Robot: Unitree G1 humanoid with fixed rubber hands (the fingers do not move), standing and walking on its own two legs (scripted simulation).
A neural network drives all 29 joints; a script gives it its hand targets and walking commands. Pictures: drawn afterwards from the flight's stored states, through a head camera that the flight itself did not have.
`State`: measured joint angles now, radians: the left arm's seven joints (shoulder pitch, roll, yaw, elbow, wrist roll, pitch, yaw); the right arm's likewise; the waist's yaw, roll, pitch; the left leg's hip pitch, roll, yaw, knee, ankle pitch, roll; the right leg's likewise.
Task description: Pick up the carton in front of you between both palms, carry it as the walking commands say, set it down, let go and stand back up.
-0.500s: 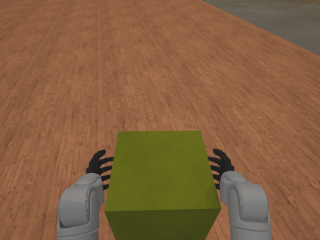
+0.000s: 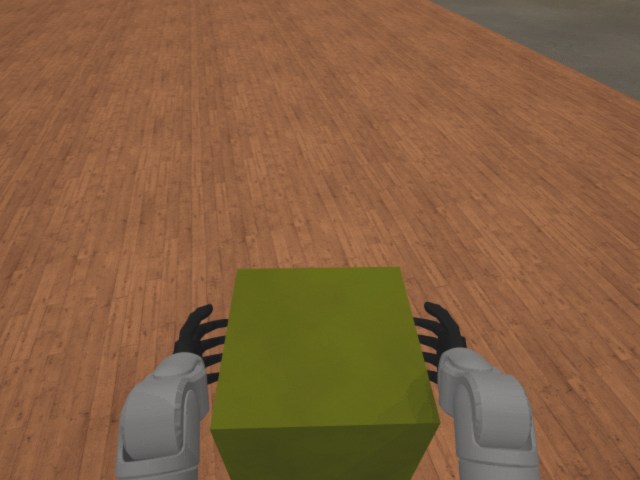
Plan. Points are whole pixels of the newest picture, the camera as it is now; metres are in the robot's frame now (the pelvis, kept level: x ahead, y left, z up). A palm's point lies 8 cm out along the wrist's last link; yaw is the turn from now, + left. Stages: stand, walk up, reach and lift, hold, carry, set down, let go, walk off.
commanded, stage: carry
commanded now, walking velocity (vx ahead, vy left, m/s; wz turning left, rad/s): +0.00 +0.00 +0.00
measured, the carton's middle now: (320, 388) +0.27 +0.00 -0.01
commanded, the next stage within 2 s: hold in 1.24 s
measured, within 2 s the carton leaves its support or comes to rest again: neither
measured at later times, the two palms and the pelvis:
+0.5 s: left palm (187, 420) +0.22 +0.15 +0.04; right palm (451, 415) +0.21 -0.15 +0.04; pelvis -0.06 +0.00 +0.00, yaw +0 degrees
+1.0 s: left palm (191, 429) +0.20 +0.15 +0.04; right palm (462, 425) +0.20 -0.15 +0.04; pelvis -0.08 +0.00 +0.00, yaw +0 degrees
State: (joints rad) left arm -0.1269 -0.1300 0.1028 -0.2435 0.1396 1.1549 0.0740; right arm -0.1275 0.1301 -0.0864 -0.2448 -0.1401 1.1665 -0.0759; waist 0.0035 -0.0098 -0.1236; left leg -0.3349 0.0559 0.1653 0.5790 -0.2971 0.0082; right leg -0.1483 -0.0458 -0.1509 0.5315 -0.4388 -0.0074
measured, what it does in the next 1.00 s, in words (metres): shifts its weight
